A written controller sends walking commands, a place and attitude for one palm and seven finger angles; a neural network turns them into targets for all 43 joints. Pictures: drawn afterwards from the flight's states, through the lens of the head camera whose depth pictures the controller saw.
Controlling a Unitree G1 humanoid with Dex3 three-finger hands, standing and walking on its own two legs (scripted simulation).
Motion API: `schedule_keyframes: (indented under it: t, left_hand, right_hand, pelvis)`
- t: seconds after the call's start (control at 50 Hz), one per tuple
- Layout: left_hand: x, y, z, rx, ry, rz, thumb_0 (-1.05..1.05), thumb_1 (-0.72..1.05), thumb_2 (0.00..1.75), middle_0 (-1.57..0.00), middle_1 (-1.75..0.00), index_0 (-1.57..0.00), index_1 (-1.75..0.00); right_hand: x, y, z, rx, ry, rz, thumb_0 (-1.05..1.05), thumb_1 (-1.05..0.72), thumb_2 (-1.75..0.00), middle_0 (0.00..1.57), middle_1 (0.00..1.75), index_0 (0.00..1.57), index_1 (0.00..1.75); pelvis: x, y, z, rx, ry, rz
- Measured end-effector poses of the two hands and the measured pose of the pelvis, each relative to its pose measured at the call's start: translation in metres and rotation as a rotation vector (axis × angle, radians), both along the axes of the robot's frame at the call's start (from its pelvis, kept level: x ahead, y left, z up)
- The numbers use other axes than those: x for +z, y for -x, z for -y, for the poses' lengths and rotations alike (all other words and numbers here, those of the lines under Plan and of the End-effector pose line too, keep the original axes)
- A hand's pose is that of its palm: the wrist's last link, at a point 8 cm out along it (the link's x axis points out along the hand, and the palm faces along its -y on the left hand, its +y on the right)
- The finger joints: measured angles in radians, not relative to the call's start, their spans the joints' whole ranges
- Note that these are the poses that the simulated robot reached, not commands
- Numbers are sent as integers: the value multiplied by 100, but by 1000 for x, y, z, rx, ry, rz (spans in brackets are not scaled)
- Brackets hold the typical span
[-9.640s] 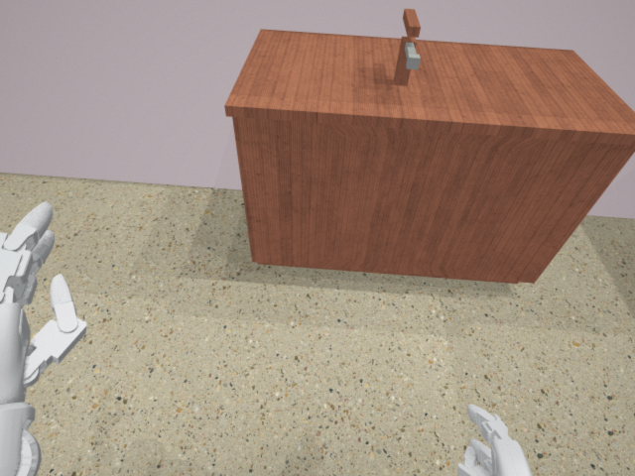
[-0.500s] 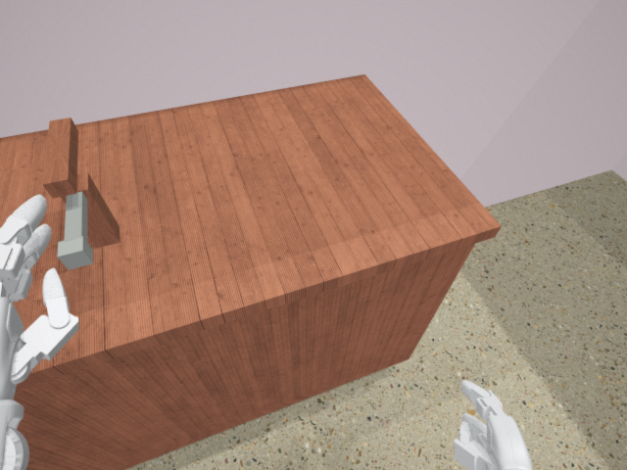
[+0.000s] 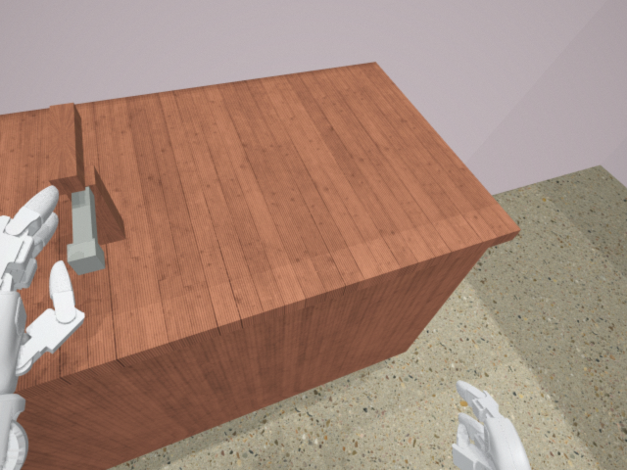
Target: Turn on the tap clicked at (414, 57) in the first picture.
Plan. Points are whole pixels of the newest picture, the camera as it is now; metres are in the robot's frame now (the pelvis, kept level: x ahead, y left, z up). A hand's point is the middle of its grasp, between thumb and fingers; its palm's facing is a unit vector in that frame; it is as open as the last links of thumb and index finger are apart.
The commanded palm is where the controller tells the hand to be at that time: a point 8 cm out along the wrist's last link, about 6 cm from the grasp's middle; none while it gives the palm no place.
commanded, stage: come to a stop and stand still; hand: left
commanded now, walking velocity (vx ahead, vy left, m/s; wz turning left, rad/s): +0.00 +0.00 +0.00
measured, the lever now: (86, 256) +0.31 +0.29 +0.09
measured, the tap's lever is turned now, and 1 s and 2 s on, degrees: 0 0 0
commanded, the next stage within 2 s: look again from close up in 0.60 s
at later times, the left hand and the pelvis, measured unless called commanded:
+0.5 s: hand (5, 341) +0.19 +0.28 +0.15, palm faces +0.42 -0.83 -0.36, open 7.4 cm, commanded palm +0.13 +0.30 +0.18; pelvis -0.02 +0.02 +0.00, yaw +1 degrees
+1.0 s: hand (25, 352) +0.18 +0.25 +0.16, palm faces +0.40 -0.84 -0.36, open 7.4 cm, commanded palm +0.13 +0.29 +0.18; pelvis -0.03 +0.00 +0.00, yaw +1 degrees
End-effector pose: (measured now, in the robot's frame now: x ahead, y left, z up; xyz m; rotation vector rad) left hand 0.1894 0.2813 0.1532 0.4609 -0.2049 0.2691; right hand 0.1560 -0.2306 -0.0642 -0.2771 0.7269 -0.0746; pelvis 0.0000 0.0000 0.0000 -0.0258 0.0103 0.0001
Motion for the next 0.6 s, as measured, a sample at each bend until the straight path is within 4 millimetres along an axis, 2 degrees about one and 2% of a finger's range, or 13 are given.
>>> schedule_keyframes:
  t: [0.06,0.12,0.22,0.32,0.46,0.6]
  left_hand:
    - [1,-1,-16,36,-11,6,1,89,90,-21,-30,-21,-30]
    - [12,1,-28,63,-36,51,1,89,90,-21,-30,-21,-30]
    - [29,10,-29,54,-56,120,1,89,90,-21,-30,-21,-30]
    - [26,21,-31,60,-41,99,1,89,90,-21,-30,-21,-30]
    - [13,35,-34,106,19,59,1,89,90,-21,-30,-21,-30]
    - [17,42,-27,97,27,91,1,89,90,-21,-30,-21,-30]
  right_hand:
    - [1,-5,-10,12,11,-8,1,-90,-89,21,30,21,30]
    - [2,-12,-22,33,3,3,1,-90,-89,21,30,21,30]
    - [4,-21,-42,64,-36,35,1,-90,-89,21,30,21,30]
    - [4,-20,-53,70,-67,46,1,-90,-89,21,30,21,30]
    - [4,-7,-51,63,-60,39,1,-90,-89,21,30,21,30]
    - [3,10,-37,37,-39,28,1,-90,-89,21,30,21,30]
  pelvis:
    - [0,1,-6,7,4,-1]
    - [-1,3,-12,9,6,1]
    - [-1,6,-18,13,14,7]
    - [0,11,-20,18,18,14]
    - [1,21,-20,19,16,26]
    - [2,28,-17,20,13,35]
